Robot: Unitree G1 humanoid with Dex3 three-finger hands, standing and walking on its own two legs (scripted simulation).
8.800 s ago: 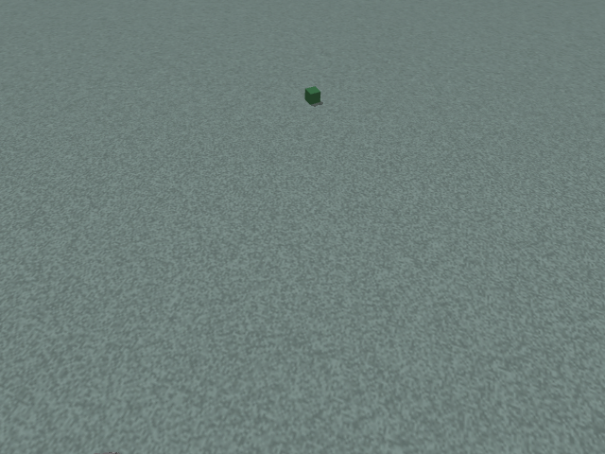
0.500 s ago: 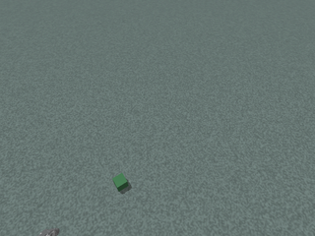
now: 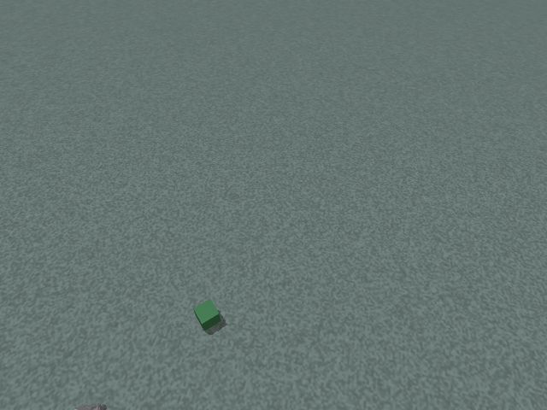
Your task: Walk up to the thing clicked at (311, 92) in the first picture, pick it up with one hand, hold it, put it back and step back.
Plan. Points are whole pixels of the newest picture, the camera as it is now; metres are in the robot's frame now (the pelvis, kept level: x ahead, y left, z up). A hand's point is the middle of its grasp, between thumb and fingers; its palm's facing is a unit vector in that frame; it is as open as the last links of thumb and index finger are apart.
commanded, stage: stand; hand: left
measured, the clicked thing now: (207, 314) +0.55 +0.25 -0.75
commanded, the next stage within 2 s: none
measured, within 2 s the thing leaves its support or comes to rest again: neither
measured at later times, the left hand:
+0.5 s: hand out of the picture +0.05 +0.26 -0.16, palm faces -0.01 -0.94 -0.34, open 7.4 cm
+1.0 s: hand out of the picture +0.09 +0.26 -0.16, palm faces -0.02 -0.94 -0.34, open 7.4 cm
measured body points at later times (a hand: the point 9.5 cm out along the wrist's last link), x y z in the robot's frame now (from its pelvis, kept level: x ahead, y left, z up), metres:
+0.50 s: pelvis +0.00 +0.01 +0.00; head +0.00 +0.00 +0.45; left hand +0.05 +0.31 -0.14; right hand +0.07 -0.30 -0.14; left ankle +0.03 +0.14 -0.75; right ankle +0.01 -0.12 -0.75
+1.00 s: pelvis +0.02 +0.00 +0.00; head +0.03 +0.00 +0.45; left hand +0.09 +0.31 -0.13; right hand +0.10 -0.30 -0.13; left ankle +0.03 +0.14 -0.75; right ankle +0.01 -0.12 -0.75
